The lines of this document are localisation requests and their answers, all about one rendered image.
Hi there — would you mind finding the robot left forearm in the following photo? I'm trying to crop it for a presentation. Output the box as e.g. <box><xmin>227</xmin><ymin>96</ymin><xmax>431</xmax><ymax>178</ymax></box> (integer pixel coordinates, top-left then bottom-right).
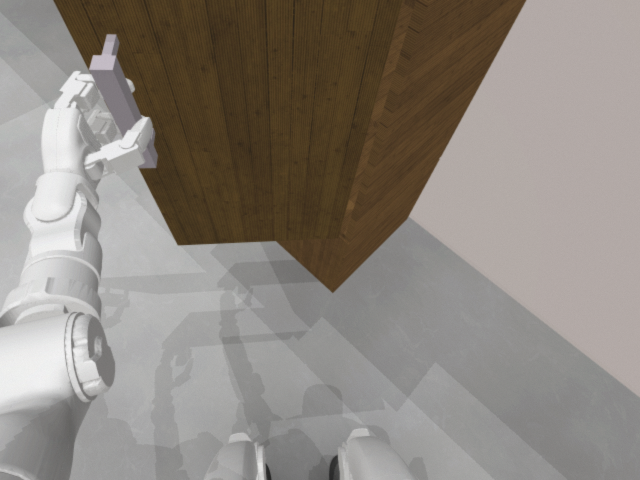
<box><xmin>0</xmin><ymin>171</ymin><xmax>103</xmax><ymax>328</ymax></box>

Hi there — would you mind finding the robot left hand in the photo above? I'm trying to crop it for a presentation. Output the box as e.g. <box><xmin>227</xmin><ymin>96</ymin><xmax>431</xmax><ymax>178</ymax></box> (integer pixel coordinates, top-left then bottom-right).
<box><xmin>41</xmin><ymin>71</ymin><xmax>153</xmax><ymax>190</ymax></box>

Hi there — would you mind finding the robot thigh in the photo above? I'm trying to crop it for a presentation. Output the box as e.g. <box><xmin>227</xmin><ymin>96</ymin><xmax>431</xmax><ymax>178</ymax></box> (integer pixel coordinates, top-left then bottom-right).
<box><xmin>203</xmin><ymin>441</ymin><xmax>266</xmax><ymax>480</ymax></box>
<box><xmin>338</xmin><ymin>436</ymin><xmax>418</xmax><ymax>480</ymax></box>

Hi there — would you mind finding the cupboard door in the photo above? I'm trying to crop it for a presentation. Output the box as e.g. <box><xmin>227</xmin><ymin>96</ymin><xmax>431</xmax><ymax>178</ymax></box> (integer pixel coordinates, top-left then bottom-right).
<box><xmin>53</xmin><ymin>0</ymin><xmax>403</xmax><ymax>245</ymax></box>

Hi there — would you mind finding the handle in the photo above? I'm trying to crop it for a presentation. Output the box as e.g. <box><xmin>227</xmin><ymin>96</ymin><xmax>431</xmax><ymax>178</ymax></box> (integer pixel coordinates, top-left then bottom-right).
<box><xmin>89</xmin><ymin>34</ymin><xmax>158</xmax><ymax>168</ymax></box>

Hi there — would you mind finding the robot left thigh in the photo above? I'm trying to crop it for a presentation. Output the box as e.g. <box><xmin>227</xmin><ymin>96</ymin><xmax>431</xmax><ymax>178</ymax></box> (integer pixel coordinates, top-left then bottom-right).
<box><xmin>203</xmin><ymin>441</ymin><xmax>266</xmax><ymax>480</ymax></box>

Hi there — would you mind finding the robot left upper arm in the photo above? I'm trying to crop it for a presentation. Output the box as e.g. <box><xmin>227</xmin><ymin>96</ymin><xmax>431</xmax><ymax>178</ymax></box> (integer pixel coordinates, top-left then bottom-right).
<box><xmin>0</xmin><ymin>312</ymin><xmax>115</xmax><ymax>480</ymax></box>

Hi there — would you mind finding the robot right thigh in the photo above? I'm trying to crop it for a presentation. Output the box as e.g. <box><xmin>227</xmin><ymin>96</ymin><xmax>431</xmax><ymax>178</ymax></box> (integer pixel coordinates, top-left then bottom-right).
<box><xmin>338</xmin><ymin>436</ymin><xmax>418</xmax><ymax>480</ymax></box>

